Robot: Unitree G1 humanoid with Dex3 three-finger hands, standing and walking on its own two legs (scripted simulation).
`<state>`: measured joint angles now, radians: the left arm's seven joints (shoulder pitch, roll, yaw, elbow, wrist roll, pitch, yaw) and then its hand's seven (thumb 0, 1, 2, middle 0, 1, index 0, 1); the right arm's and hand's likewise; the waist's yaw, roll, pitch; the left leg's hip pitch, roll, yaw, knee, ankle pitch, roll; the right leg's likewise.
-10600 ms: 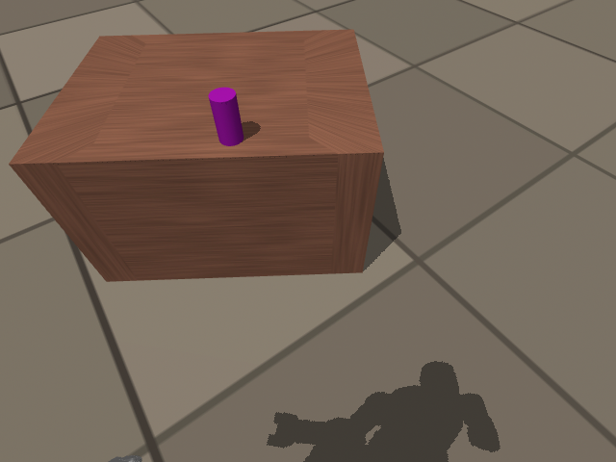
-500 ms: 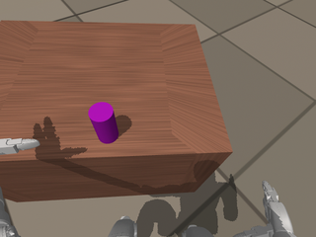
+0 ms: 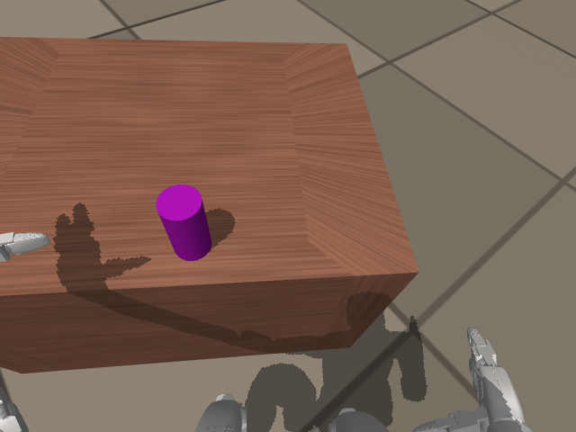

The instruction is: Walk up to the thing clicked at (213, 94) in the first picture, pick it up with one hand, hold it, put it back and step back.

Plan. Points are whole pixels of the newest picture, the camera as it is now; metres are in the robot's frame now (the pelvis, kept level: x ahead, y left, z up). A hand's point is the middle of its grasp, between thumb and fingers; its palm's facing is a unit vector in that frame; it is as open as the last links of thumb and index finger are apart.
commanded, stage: go down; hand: left
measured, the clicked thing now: (186, 225) +0.43 +0.18 -0.06
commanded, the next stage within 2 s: approach in 1.78 s
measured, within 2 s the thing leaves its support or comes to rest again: neither
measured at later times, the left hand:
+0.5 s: hand out of the picture +0.33 +0.38 +0.08, palm faces +0.32 -0.94 -0.08, open 16.2 cm
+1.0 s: hand out of the picture +0.32 +0.38 +0.06, palm faces +0.27 -0.96 -0.03, open 17.0 cm
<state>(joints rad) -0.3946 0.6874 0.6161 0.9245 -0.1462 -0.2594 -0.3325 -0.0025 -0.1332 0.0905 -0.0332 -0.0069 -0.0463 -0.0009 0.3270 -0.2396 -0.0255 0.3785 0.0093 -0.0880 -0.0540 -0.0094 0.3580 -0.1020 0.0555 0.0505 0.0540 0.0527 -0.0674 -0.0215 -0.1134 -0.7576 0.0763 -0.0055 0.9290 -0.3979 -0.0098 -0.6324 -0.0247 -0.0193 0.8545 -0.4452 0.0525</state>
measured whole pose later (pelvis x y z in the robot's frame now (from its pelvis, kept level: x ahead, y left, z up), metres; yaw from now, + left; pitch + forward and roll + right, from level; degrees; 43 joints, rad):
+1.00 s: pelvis +0.00 +0.00 -0.01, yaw +1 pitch +13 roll -3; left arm -0.28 0.67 0.68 0.85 -0.27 -0.26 -0.54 -0.01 -0.42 0.09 -0.04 -0.04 -0.05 -0.04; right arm 0.35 -0.25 0.00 0.38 0.01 -0.17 -0.09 -0.01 0.39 -0.09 0.05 0.05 0.05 0.05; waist -0.05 -0.03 -0.12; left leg -0.78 0.07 -0.01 0.96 -0.41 -0.01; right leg -0.66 -0.03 -0.02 0.90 -0.47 0.05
